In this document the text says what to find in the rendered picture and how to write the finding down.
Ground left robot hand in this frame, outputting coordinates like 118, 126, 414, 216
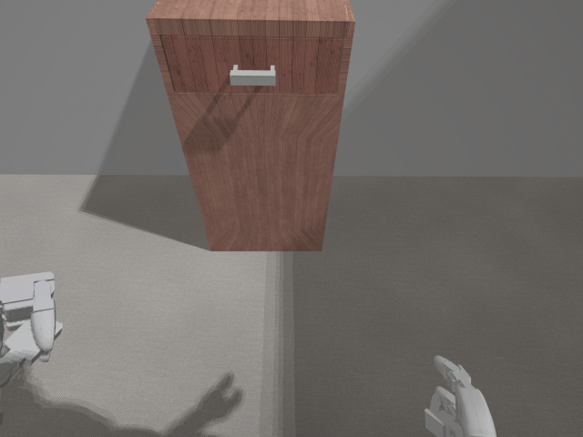
0, 271, 63, 389

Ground handle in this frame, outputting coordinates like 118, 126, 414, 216
230, 65, 276, 86

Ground cabinet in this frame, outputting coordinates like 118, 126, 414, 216
146, 0, 355, 251

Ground right robot hand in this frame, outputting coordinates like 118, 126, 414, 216
424, 355, 496, 437

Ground drawer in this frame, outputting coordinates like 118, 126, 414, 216
162, 35, 342, 94

